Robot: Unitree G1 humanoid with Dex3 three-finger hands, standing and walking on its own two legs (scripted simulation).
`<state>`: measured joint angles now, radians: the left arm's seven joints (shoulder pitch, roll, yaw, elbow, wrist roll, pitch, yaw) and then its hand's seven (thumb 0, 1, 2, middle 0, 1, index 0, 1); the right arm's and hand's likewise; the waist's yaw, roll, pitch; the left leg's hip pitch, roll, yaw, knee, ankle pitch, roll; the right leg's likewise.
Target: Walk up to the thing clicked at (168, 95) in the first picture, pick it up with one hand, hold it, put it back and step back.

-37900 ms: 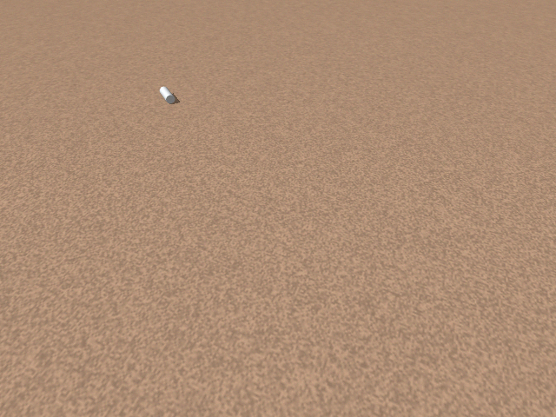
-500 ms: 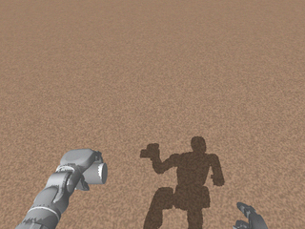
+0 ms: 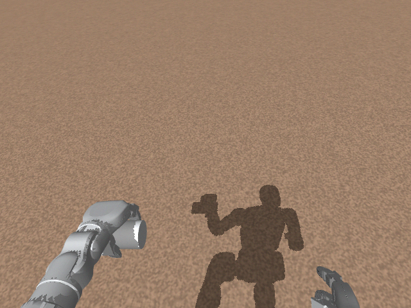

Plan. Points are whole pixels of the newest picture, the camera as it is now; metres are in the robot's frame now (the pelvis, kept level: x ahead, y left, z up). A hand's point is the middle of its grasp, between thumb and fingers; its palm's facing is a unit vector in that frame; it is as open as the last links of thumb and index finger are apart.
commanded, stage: hold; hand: left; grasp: from above
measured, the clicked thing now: (113, 234) +0.30 +0.24 -0.05
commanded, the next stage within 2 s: crouch in 0.34 s
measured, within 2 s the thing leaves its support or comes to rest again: neither
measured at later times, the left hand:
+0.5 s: hand (114, 231) +0.29 +0.23 -0.03, palm faces -0.47 -0.04 -0.88, open 9.0 cm
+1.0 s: hand (126, 246) +0.32 +0.25 -0.18, palm faces -0.43 +0.05 -0.90, open 9.1 cm
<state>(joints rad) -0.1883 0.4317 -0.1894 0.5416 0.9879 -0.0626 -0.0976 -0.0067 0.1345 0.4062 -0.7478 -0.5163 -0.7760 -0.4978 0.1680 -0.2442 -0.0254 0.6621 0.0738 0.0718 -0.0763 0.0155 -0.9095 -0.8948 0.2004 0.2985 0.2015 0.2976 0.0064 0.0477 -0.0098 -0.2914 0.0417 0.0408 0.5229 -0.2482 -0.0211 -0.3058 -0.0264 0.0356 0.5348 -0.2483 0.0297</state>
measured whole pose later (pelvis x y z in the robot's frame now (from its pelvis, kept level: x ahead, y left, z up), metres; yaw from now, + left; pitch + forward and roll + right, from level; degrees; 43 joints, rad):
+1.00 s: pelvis -0.02 +0.01 -0.08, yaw +1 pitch +18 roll -1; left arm -0.49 0.43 -0.14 1.07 1.20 -0.15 0.29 -0.01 0.12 0.45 -0.73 -0.57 -0.75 -0.55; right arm 0.21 -0.27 -0.08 0.68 0.00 0.09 -0.02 0.01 -0.90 -0.89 0.20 0.30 0.20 0.30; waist -0.07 0.00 -0.13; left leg -0.97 0.05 -0.01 1.12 -0.46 -0.02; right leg -0.95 -0.02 0.01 1.08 -0.44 0.04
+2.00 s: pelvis -0.07 +0.01 -0.37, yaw -4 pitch +37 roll -8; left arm -0.91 0.73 0.10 1.33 1.30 -0.24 0.32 -0.01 0.12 0.43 -0.76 -0.52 -0.79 -0.49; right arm 0.15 -0.26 -0.02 0.72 -0.11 -0.03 0.13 0.01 -0.92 -0.90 0.20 0.30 0.20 0.30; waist -0.21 0.00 -0.10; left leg -2.17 0.02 -0.13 2.21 -0.69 -0.01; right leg -2.09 0.00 -0.02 2.12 -0.68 0.07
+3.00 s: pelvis -0.07 +0.02 -0.45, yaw -7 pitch +33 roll -12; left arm -1.01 0.92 0.15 1.53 1.38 -0.34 0.40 0.00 0.11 0.38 -0.79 -0.48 -0.82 -0.46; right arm 0.13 -0.27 0.12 0.72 -0.18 -0.03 0.16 0.01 -0.92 -0.90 0.20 0.30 0.20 0.30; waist -0.28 -0.06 0.02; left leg -2.36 0.00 -0.19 2.47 -0.70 0.00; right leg -2.25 0.03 -0.05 2.34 -0.68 0.07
